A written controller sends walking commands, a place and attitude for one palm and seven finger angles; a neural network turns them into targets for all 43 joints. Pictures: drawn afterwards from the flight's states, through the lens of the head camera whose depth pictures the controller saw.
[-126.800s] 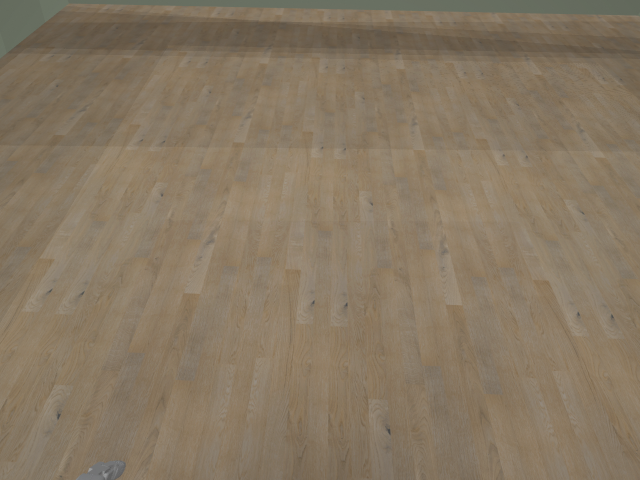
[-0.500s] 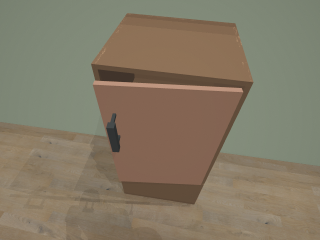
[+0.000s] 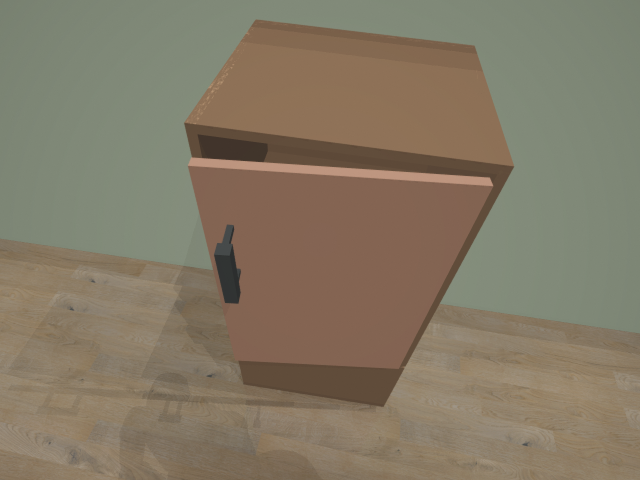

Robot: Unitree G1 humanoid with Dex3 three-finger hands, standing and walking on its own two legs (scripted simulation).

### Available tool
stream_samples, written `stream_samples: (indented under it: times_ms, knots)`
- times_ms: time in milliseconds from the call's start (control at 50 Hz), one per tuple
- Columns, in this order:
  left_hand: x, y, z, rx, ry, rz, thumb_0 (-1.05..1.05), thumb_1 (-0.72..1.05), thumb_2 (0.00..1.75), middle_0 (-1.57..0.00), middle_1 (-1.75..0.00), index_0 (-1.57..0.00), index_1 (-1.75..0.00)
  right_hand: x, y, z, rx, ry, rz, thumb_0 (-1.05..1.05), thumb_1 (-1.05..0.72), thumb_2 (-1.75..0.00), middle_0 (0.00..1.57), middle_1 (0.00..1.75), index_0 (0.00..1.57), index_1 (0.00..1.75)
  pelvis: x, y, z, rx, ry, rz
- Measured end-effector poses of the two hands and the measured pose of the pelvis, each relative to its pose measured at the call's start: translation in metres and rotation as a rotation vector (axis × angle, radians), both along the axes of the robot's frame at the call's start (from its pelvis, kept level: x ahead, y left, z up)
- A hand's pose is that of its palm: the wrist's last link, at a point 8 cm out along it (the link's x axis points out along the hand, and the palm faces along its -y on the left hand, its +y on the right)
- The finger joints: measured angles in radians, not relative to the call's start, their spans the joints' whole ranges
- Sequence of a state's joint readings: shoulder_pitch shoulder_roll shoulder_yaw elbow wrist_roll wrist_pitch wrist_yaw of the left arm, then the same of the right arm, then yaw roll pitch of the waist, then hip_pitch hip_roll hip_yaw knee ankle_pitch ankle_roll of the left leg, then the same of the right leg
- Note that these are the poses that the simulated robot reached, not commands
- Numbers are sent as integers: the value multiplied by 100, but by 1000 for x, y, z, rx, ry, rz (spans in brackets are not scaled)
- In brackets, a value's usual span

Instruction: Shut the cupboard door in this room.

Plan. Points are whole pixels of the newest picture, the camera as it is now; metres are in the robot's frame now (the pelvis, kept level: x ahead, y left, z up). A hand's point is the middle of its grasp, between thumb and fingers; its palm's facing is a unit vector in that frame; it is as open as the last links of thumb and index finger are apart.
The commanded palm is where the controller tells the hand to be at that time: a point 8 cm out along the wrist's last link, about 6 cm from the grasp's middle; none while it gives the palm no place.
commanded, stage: raise the hand and make a fist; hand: left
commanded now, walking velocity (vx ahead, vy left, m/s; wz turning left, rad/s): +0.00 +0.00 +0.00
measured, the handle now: (230, 264) +0.42 +0.16 -0.02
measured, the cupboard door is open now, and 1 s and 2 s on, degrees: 6 6 6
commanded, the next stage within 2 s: bring the fist close to the handle in 1.86 s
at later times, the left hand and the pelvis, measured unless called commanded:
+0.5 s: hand out of the picture +0.13 +0.16 -0.06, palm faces +0.15 -0.99 -0.04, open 5.5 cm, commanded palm +0.12 +0.21 -0.05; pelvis -0.02 -0.04 -0.11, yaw +5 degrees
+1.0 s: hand (189, 438) +0.18 +0.17 -0.04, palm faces +0.02 -1.00 -0.02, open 3.4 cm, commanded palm +0.15 +0.22 -0.03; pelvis -0.01 -0.02 -0.09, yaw +4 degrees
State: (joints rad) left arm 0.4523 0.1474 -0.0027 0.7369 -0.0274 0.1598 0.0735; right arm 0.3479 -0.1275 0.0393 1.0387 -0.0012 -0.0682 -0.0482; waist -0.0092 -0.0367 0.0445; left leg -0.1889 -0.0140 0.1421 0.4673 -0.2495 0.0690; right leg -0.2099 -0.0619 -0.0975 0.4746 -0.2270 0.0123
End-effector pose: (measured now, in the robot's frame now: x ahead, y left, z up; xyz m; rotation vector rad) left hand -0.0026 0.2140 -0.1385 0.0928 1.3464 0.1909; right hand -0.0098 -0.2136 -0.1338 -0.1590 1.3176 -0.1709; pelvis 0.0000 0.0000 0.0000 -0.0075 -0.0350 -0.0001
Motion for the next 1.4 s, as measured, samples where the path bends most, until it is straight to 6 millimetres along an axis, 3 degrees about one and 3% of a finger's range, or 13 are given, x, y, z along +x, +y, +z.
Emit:
stream_samples:
  times_ms: [80, 160, 220, 300, 380, 460, 540, 620, 720, 880, 1020, 1260, 1400]
  knots:
    - [74, 24, 65, 131, -491, 1, 7, 98, 90, -22, -32, -22, -32, 32, -23, 11, -41, -304, 18, 3, -94, -89, 20, 30, 20, 29, -1, -1, -8, 17, 19, 47]
    - [145, 6, 115, 89, -946, -32, 5, 97, 90, -25, -36, -25, -36, 80, -43, 15, -61, -520, 120, 3, -93, -90, 20, 30, 20, 29, -11, 1, -22, 2, 80, 83]
    - [171, -20, 123, -65, -1239, -68, 3, 95, 90, -29, -41, -29, -40, 121, -53, 23, -88, -649, 178, 2, -92, -90, 20, 30, 20, 29, -18, -6, -42, 7, 151, 66]
    - [162, -36, 100, -149, -1410, -162, 2, 93, 90, -36, -48, -36, -47, 173, -58, 28, -112, -770, 257, 2, -92, -90, 20, 30, 20, 29, -23, -18, -74, 7, 218, 54]
    - [129, -25, 65, -99, -1273, -133, 1, 91, 90, -43, -56, -43, -55, 217, -48, 21, -85, -839, 311, 1, -91, -90, 19, 30, 20, 29, -24, -27, -97, -3, 249, 65]
    - [104, -7, 69, 4, -1231, -77, 2, 91, 90, -50, -63, -50, -63, 241, -26, 8, -27, -863, 353, 1, -91, -90, 19, 30, 19, 29, -22, -34, -106, -28, 271, 84]
    - [112, -4, 92, 30, -1346, -120, 2, 91, 90, -57, -71, -57, -71, 242, -7, -15, 34, -830, 380, 1, -91, -90, 19, 30, 20, 29, -23, -38, -112, -51, 293, 98]
    - [138, -12, 94, -49, -1354, -198, 2, 91, 90, -65, -79, -65, -79, 224, -1, -37, 74, -745, 336, 1, -91, -90, 20, 30, 20, 30, -22, -40, -113, -54, 307, 95]
    - [156, -10, 89, -99, -1244, -194, 2, 90, 90, -74, -89, -74, -89, 191, -14, -46, 59, -632, 236, 1, -91, -89, 20, 30, 20, 30, -16, -37, -104, -41, 303, 83]
    - [154, 5, 105, -41, -1288, -165, 2, 91, 90, -88, -105, -88, -105, 161, -44, -35, -47, -560, 184, 1, -91, -90, 20, 30, 20, 30, -11, -28, -93, -36, 299, 74]
    - [159, 7, 101, -64, -1297, -187, 2, 90, 90, -101, -119, -101, -119, 170, -47, -21, -96, -598, 201, 1, -91, -90, 20, 30, 20, 29, -12, -19, -92, -43, 294, 71]
    - [169, 24, 115, -42, -1309, -183, 2, 90, 90, -122, -142, -122, -142, 197, -4, -2, -17, -675, 269, 1, -91, -90, 20, 30, 20, 30, -8, -9, -81, -56, 272, 78]
    - [177, 33, 120, -37, -1305, -187, 2, 90, 90, -128, -148, -128, -148, 197, 4, -1, -2, -660, 289, 1, -91, -90, 20, 30, 20, 30, -6, -5, -78, -61, 265, 81]
